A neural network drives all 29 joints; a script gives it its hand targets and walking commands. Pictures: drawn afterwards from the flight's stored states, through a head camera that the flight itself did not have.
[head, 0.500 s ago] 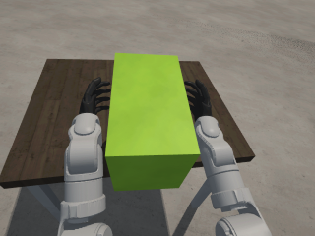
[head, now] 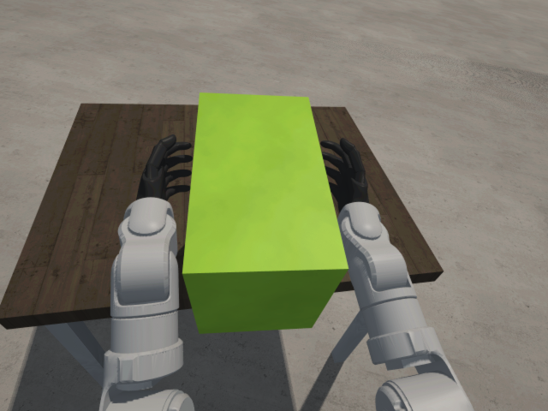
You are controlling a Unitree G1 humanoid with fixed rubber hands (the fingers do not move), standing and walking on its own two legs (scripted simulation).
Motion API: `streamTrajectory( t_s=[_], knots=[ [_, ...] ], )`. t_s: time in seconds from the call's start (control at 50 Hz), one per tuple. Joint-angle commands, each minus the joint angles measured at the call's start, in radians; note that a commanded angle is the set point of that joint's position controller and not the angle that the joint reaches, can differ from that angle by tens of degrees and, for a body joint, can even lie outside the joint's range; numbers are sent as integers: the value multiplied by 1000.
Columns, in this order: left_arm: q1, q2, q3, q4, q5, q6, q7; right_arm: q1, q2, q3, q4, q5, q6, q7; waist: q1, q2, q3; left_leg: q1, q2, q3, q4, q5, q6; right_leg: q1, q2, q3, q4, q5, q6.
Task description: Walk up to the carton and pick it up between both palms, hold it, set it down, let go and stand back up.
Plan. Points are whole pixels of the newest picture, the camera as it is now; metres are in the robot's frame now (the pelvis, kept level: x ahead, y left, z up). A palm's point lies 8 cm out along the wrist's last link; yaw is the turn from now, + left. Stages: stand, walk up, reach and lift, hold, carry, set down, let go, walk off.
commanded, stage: hold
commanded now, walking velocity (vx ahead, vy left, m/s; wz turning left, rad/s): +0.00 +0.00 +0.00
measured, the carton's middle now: (256, 210) +0.37 +0.02 +0.11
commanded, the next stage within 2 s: set down in 0.96 s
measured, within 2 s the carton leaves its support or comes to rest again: neither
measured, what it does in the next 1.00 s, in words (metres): stands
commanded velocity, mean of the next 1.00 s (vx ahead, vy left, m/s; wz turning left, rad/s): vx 0.00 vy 0.00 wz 0.00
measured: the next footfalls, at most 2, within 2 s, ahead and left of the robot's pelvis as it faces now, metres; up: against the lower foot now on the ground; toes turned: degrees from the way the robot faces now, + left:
none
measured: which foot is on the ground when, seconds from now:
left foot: down 0.00-1.00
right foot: down 0.00-1.00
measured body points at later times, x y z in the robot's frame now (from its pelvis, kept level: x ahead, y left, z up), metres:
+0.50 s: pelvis +0.00 +0.00 +0.00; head -0.01 +0.04 +0.45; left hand +0.36 +0.15 +0.16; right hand +0.36 -0.12 +0.16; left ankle +0.03 +0.13 -0.75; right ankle +0.00 -0.08 -0.75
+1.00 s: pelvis +0.00 +0.00 +0.00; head -0.02 +0.04 +0.45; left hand +0.35 +0.15 +0.16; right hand +0.36 -0.11 +0.17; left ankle +0.03 +0.13 -0.75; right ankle +0.00 -0.08 -0.75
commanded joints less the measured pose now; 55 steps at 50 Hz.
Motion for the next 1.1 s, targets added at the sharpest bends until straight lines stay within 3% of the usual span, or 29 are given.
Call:
streamTrajectory(
  t_s=[0.0, 0.24, 0.7, 0.94, 0.96, 0.98, 1.02, 1.08],
  knots=[
    [-421, -302, -338, -95, -107, -47, -100, -510, 270, 266, -227, 34, -65, 70, -11, 95, -348, 114, -31, 49, 7, 171, -17, 22, -5, -29, 5, 206, 77],
    [-434, -296, -333, -81, -111, -50, -94, -517, 265, 251, -211, 28, -68, 72, -11, 98, -346, 106, -32, 51, 4, 147, -16, 14, -6, -28, 4, 179, 77],
    [-425, -268, -357, -121, -139, -35, -80, -504, 240, 281, -250, 74, -53, 45, -13, 95, -368, 128, -34, 54, 20, 227, -17, 34, -2, -27, 12, 264, 87],
    [-456, -221, -334, -90, -153, -22, -59, -526, 202, 244, -213, 81, -45, 37, -9, 98, -348, 111, -31, 63, 12, 154, -16, -3, -3, -33, 9, 168, 87],
    [-481, -291, -377, -124, -149, -61, -89, -527, 267, 225, -244, 69, -62, 27, -60, 128, -389, 85, -55, 50, 43, 118, -14, 35, -19, 0, 22, 197, 80],
    [-472, -318, -357, -110, -130, -85, -107, -523, 297, 241, -251, 59, -75, 28, -39, 128, -410, 61, -53, 43, 34, 102, -6, 57, -26, 6, 34, 221, 78],
    [-442, -335, -314, -70, -83, -126, -132, -501, 313, 235, -235, 25, -103, 37, -32, 130, -404, 10, -55, 42, 12, 74, 1, 109, -31, 8, 45, 254, 80],
    [-369, -280, -190, 23, 6, -182, -154, -426, 254, 169, -120, -48, -157, 66, -10, 100, -253, -57, -54, 44, -25, -26, 1, 139, -39, 2, 38, 189, 78]
  ],
)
